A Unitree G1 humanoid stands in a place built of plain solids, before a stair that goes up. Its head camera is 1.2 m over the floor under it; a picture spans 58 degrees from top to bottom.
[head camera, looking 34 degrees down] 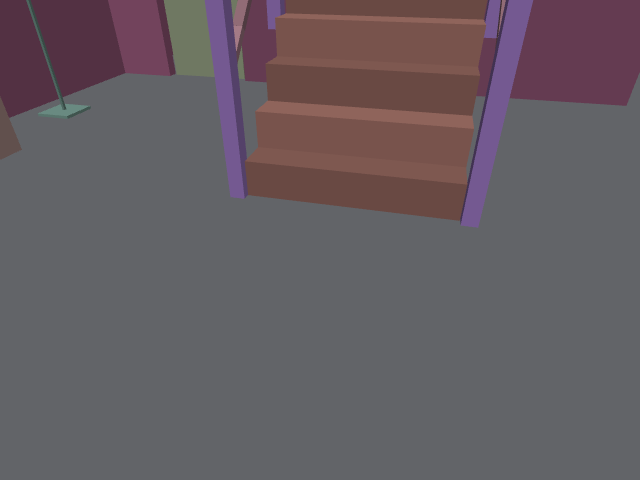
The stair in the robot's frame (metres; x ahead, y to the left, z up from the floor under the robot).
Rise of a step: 0.21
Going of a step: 0.21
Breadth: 1.20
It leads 14 degrees to the right of straight ahead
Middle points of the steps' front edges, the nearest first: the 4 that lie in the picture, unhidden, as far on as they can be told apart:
2.11 -0.16 0.21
2.31 -0.21 0.43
2.52 -0.26 0.64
2.73 -0.32 0.86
